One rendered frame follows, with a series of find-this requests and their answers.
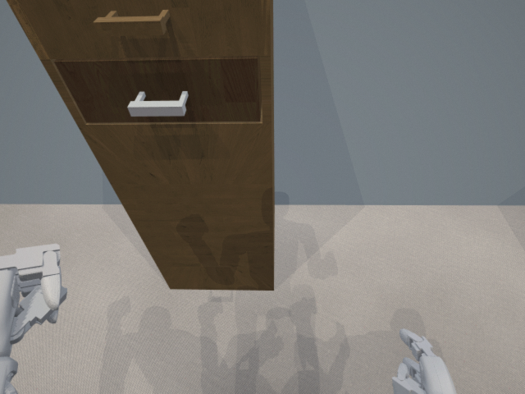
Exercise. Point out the robot right hand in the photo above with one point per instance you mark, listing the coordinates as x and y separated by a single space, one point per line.
430 376

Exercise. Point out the robot left forearm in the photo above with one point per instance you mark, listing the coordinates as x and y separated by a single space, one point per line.
8 369

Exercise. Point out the robot left hand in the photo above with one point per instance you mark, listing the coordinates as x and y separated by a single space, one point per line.
34 271

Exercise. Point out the handle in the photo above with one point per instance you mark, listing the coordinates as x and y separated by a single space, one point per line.
141 108
130 25

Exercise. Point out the drawer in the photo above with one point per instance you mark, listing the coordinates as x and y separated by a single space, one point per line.
220 88

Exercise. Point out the cabinet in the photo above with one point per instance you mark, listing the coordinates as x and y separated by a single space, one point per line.
201 195

